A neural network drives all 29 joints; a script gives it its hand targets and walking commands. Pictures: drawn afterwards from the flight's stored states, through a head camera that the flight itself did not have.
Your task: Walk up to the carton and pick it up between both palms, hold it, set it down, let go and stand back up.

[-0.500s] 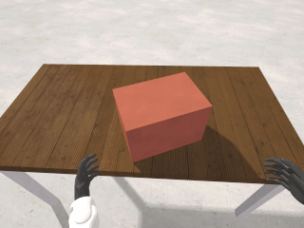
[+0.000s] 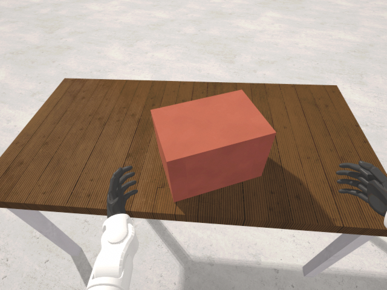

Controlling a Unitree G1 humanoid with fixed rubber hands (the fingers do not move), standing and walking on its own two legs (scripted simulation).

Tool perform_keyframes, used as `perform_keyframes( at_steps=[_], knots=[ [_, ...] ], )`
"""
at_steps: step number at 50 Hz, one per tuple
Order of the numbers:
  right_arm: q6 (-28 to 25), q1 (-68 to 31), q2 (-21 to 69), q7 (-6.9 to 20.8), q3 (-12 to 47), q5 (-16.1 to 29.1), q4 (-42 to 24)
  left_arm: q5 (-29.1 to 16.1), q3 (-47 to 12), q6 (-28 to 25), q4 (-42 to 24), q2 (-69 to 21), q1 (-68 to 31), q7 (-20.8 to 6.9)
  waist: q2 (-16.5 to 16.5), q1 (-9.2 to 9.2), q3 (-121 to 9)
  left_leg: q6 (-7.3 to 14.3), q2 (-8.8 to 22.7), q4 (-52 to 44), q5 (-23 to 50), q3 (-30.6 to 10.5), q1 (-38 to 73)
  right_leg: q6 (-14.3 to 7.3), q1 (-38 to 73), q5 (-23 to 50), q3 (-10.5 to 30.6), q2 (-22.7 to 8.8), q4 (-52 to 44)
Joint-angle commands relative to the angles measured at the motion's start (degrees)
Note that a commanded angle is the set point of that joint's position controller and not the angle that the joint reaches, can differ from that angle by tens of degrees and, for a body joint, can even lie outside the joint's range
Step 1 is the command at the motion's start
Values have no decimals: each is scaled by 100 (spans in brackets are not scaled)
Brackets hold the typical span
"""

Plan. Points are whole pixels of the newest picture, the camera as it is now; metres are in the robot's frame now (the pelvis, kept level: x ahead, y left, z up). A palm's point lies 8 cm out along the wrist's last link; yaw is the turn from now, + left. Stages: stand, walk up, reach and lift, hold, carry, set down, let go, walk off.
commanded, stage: reach and lift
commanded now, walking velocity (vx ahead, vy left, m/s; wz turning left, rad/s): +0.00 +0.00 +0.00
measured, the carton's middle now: (208, 144) +0.52 +0.06 -0.03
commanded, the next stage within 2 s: none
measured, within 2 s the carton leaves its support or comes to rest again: neither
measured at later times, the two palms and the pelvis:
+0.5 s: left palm (106, 182) +0.30 +0.24 +0.07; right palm (356, 155) +0.42 -0.26 +0.09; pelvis +0.00 -0.01 +0.01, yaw +1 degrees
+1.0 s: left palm (98, 156) +0.33 +0.26 +0.11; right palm (330, 119) +0.48 -0.21 +0.12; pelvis +0.00 -0.01 +0.01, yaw +1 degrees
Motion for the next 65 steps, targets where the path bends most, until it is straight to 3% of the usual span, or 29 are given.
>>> perform_keyframes(
  at_steps=[1,15,34,47,65],
  knots=[
    [148,-1583,-1359,-63,-283,-44,-414,-5,105,86,-614,283,-1255,-6,-603,37,-1387,250,-368,-44,1317,-377,1014,-311,291,1156,664,24,-548],
    [833,-2526,-1217,-297,-354,-366,-599,-98,402,549,-468,605,-2140,-170,-572,157,-1745,169,-391,-402,1686,-273,736,-126,1059,1985,693,17,-641],
    [1681,-3883,-951,-505,-275,-675,-700,-329,487,1095,45,966,-3491,-346,-507,423,-2063,93,-308,-871,1848,-179,667,17,1396,1831,479,63,-957],
    [1995,-4741,-891,-738,-210,-730,-615,-410,659,1261,330,1243,-4159,-450,-619,577,-2577,31,-325,-1077,2246,-84,267,220,2122,3039,459,35,-914],
    [2539,-6209,-886,-768,-204,-670,110,-630,551,1627,1191,1556,-5730,-344,-614,703,-3115,-42,-290,-1030,2304,0,64,215,1745,2577,190,97,-985]
  ],
)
